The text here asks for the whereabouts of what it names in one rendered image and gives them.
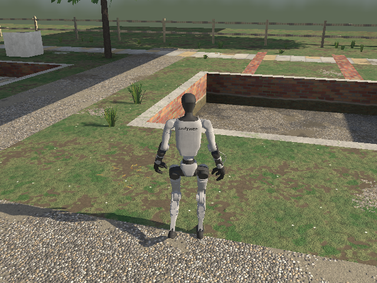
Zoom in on right robot upper arm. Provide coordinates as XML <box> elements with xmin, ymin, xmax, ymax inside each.
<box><xmin>201</xmin><ymin>119</ymin><xmax>217</xmax><ymax>152</ymax></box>

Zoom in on robot right hand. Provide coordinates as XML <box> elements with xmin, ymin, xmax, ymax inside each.
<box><xmin>211</xmin><ymin>167</ymin><xmax>225</xmax><ymax>181</ymax></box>

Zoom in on left robot upper arm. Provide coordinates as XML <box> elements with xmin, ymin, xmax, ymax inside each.
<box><xmin>160</xmin><ymin>119</ymin><xmax>176</xmax><ymax>151</ymax></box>

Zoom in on right robot shin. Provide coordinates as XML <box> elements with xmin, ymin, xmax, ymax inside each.
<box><xmin>197</xmin><ymin>194</ymin><xmax>206</xmax><ymax>231</ymax></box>

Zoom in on right robot forearm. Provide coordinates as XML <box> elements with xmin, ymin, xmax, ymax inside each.
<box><xmin>211</xmin><ymin>143</ymin><xmax>223</xmax><ymax>169</ymax></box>

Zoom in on left robot foot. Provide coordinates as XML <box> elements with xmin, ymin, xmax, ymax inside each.
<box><xmin>168</xmin><ymin>229</ymin><xmax>177</xmax><ymax>239</ymax></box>

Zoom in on robot left hand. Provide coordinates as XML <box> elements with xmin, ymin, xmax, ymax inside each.
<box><xmin>154</xmin><ymin>162</ymin><xmax>167</xmax><ymax>174</ymax></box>

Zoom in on left robot forearm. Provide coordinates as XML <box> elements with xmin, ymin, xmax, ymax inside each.
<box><xmin>155</xmin><ymin>142</ymin><xmax>166</xmax><ymax>164</ymax></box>

